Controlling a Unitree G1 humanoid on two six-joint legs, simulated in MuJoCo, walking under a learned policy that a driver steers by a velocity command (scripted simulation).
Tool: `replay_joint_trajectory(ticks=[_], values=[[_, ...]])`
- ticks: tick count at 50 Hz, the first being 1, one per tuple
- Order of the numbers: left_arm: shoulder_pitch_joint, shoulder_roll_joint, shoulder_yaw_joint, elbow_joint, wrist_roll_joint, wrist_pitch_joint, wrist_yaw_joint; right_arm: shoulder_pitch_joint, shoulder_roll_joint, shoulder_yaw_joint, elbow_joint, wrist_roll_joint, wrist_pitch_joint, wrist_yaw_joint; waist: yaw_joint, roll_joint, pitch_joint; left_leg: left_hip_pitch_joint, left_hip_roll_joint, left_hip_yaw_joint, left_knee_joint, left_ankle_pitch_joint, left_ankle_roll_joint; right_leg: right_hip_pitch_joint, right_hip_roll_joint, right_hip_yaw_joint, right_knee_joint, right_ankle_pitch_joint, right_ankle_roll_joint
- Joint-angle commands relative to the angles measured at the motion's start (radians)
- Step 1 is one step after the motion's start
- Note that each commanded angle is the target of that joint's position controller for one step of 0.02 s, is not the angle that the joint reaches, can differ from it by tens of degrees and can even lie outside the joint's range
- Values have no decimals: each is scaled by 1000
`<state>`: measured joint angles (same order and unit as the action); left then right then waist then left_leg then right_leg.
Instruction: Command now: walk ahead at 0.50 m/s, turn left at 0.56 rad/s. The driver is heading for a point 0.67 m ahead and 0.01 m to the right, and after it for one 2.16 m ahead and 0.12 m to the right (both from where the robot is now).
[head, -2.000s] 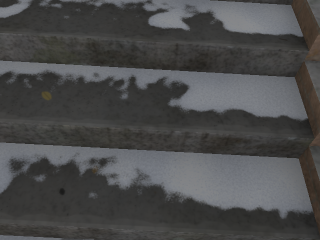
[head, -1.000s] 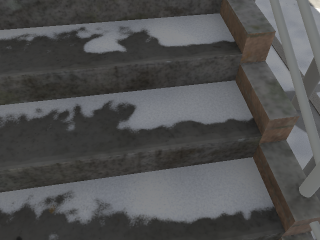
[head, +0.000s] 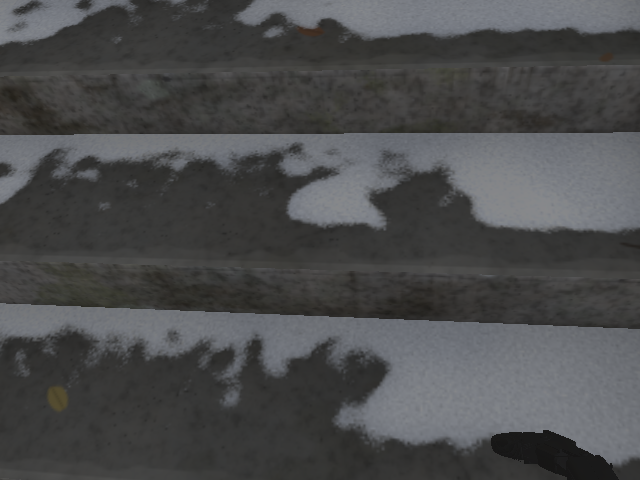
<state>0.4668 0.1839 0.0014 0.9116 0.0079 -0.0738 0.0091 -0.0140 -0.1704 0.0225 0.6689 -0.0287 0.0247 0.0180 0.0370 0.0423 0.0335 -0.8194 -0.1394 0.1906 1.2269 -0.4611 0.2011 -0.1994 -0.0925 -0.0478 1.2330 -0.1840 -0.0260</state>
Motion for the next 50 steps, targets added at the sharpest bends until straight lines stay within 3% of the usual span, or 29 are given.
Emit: replay_joint_trajectory(ticks=[1,2,4,5,7,8,11,13,16,18,19,21,22,23,24,25,27,29,30,33,35,38,41,44,46,47,48,49,50], values=[[-137,95,27,-255,33,-44,-20,208,-225,-110,83,-7,-32,-22,-63,-105,-252,640,289,-1028,-808,3,170,-607,95,172,664,47,-37],[-163,39,12,-279,40,-44,-6,189,-152,-92,124,-7,-39,-38,-7,-114,-89,503,249,-899,-820,56,115,-678,84,164,686,28,-31],[-199,0,-3,-337,31,-29,8,228,-77,-72,187,-14,-62,-28,24,-57,-57,467,215,-757,-836,202,115,-809,89,146,900,-21,-43],[-225,-55,-26,-352,56,-1,17,272,-108,-81,235,-4,-74,-19,45,-45,-38,456,191,-653,-797,349,81,-873,77,152,948,-30,-52],[-293,-47,-31,-378,61,35,29,299,-94,-73,260,10,-100,-7,72,-117,56,329,144,-507,-790,452,-41,-887,34,120,700,-44,-44],[-341,-32,-27,-387,71,48,32,323,-89,-69,252,11,-113,-4,53,-121,56,280,110,-466,-797,551,-81,-865,37,68,621,-36,-30],[-513,-118,-52,-460,62,47,29,488,-141,-86,260,-5,-125,-8,-47,68,-37,565,165,-544,-826,556,-53,-1194,66,18,970,-164,-56],[-673,-145,-73,-500,86,30,13,580,-126,-87,273,10,-114,-26,-105,33,-17,606,142,-579,-865,504,-66,-1236,61,-9,866,-190,-64],[-851,-156,-97,-581,70,36,-11,620,-123,-94,247,16,-88,-74,-148,-50,-41,653,202,-621,-1036,820,-8,-1037,72,-68,475,-202,-24],[-715,-141,-90,-517,51,54,-13,568,-148,-105,193,26,-80,-89,-87,-46,-147,717,222,-473,-996,1374,-49,-723,97,-105,180,-186,-62],[-567,-129,-80,-457,31,61,-5,492,-161,-115,165,19,-83,-93,-18,32,-247,682,226,-413,-923,1700,-61,-449,147,-125,70,-178,-93],[-308,49,-1,-343,-10,62,9,443,-247,-143,154,44,-127,-80,96,132,-373,812,269,-450,-673,1912,-70,-178,176,-60,-170,-193,-99],[-201,125,39,-305,2,47,7,393,-277,-161,140,59,-158,-55,186,75,-401,763,223,-416,-397,1837,-83,-19,174,14,-362,-200,-140],[-99,188,65,-226,25,32,4,459,-129,-136,132,77,-174,-13,128,-233,-475,371,-5,-390,131,606,-148,299,-92,545,-553,18,-350],[-149,177,76,-212,2,55,8,556,-128,-131,124,19,-177,10,65,-307,-494,284,-73,-395,489,213,-178,223,-186,947,-772,262,-439],[-262,115,74,-203,-21,55,5,536,-88,-120,96,-11,-158,26,-27,-147,-366,165,-3,-370,584,255,-159,126,-149,911,-807,-141,-418],[-262,11,63,-119,-4,23,14,325,-11,-79,27,-50,-136,19,-35,68,-109,-49,62,-328,606,224,-110,-54,-78,709,-817,-360,-326],[-168,-20,59,-9,12,-24,20,246,59,-39,-31,-39,-109,-1,-48,11,-26,-166,85,-291,749,143,-92,-119,-37,553,-852,-207,-311],[-125,-25,58,27,-1,-37,14,203,76,-28,-60,-37,-100,-19,-57,-13,0,-242,105,-290,771,116,-85,-122,-29,511,-868,-159,-302],[-88,16,59,57,-2,-51,-3,127,57,-7,-131,-42,-107,-29,-96,-19,5,-287,207,-260,585,141,-89,-175,-6,390,-919,-93,-257],[-111,42,54,14,9,-52,-6,89,12,-22,-129,-32,-105,-21,-73,-31,24,-208,198,-150,428,261,-134,-256,30,321,-922,288,-248],[98,104,72,45,36,-66,34,-59,90,2,-195,-34,-105,-25,21,-126,-63,-472,174,-131,668,113,-149,44,-25,405,-878,558,-284],[165,130,80,30,6,-35,58,-203,88,22,-288,-43,-105,-29,42,-71,-61,-575,203,-179,503,83,-158,214,-51,454,-923,457,-244],[134,114,96,-26,7,13,62,-263,119,37,-346,8,-67,-20,46,-117,-57,-92,178,-118,50,1,-149,38,-47,363,-1094,611,-206],[54,177,105,-83,-2,24,25,6,74,-1,-237,55,-47,-37,-44,-202,-228,306,72,-33,-74,3,-105,54,-19,238,-898,1265,-137],[-30,212,119,-121,-30,-8,1,221,0,-37,-194,56,-55,-50,-172,-255,-365,560,89,-96,-211,228,-75,41,-10,231,-700,1406,-80],[-93,194,125,-177,-63,-41,-28,324,-118,-80,-166,16,-83,-67,-231,-146,-462,788,231,-348,-364,319,-23,-151,65,234,-419,1046,-13],[-124,150,118,-268,-75,-56,-43,345,-237,-112,-168,-25,-80,-72,-243,301,-649,924,609,-898,-649,692,175,-341,276,155,119,-95,44],[-58,172,130,-249,7,-43,-32,220,-165,-102,-181,6,-57,-82,-130,252,-634,786,570,-1015,-729,617,182,-367,225,265,412,-221,34]])
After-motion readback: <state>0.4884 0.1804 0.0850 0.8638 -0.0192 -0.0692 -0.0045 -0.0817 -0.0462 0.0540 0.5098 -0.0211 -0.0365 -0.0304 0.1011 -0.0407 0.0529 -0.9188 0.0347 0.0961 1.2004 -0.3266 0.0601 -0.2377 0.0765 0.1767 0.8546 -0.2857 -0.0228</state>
